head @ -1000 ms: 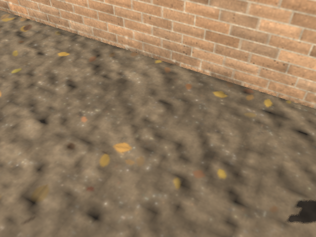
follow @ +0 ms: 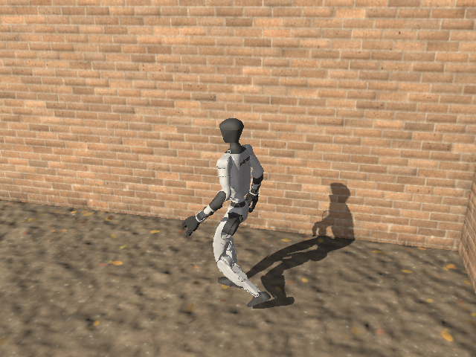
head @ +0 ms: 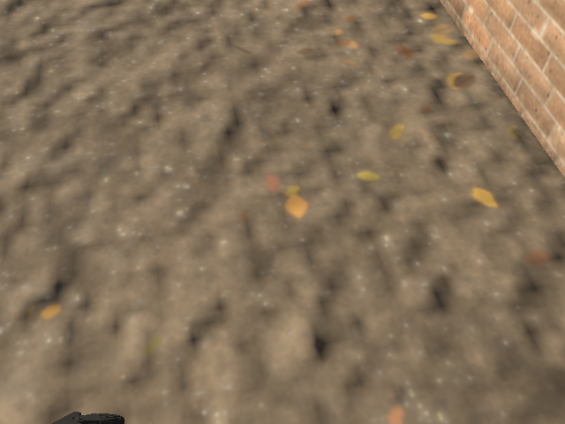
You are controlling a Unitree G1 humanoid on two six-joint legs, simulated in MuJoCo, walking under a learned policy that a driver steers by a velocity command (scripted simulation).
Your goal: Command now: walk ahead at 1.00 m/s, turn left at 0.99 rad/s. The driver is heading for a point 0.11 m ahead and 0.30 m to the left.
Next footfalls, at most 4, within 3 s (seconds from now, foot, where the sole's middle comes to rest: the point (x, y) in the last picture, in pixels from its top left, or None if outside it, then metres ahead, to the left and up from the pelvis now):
0.36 left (239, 398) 0.51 0.10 -0.75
0.74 right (218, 274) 0.84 0.15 -0.75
1.16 left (172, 352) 0.63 0.26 -0.75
1.56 right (220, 284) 0.81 0.14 -0.75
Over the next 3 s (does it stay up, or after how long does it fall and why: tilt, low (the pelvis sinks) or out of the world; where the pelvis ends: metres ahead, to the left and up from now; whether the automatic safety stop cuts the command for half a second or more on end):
stays up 0.38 0.91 0.00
